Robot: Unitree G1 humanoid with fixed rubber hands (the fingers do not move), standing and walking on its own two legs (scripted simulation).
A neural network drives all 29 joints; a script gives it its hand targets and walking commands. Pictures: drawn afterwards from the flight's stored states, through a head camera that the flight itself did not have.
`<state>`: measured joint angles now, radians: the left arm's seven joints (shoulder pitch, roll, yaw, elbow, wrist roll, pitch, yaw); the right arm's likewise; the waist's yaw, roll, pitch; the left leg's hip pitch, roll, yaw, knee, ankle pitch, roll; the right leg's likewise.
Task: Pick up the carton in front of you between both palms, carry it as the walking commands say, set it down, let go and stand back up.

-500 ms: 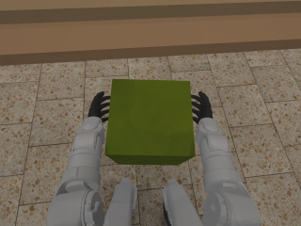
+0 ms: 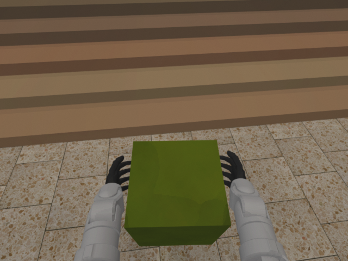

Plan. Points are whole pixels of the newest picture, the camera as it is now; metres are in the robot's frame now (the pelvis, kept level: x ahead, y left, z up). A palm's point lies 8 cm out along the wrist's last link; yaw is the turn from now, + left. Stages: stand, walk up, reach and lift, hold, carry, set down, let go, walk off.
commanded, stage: reach and lift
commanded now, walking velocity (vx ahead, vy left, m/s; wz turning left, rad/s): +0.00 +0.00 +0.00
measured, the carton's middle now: (175, 196) +0.30 +0.00 -0.08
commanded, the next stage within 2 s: hold in 1.14 s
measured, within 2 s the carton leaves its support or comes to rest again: neither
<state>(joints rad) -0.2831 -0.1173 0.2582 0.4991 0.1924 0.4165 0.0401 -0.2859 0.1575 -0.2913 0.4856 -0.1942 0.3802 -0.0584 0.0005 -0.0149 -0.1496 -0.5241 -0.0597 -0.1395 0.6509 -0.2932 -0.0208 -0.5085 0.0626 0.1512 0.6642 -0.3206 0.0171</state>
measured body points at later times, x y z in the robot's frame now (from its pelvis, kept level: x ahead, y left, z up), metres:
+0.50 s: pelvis -0.01 +0.00 +0.02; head -0.04 +0.00 +0.47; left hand +0.29 +0.15 +0.03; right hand +0.30 -0.15 +0.04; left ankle +0.02 +0.13 -0.72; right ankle +0.00 -0.13 -0.72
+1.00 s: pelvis +0.00 +0.00 +0.02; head -0.03 +0.00 +0.47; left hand +0.30 +0.15 +0.04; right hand +0.31 -0.15 +0.05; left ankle +0.02 +0.13 -0.72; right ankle +0.00 -0.13 -0.72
